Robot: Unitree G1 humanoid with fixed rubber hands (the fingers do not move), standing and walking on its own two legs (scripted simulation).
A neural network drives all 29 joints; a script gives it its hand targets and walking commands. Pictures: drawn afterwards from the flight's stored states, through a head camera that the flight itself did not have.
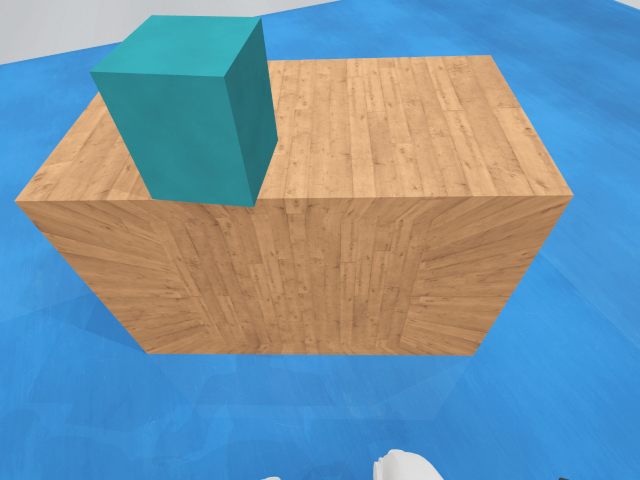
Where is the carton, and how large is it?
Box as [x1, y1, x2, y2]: [89, 15, 277, 206]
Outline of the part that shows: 151,15 89,71 152,198 253,206 277,141 260,17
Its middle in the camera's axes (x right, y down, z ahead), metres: -0.21 -0.22 +0.70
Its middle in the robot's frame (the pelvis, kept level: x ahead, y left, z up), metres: +0.71 +0.19 +0.09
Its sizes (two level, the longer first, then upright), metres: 0.210 0.200 0.250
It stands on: a pedestal, 0.69 m high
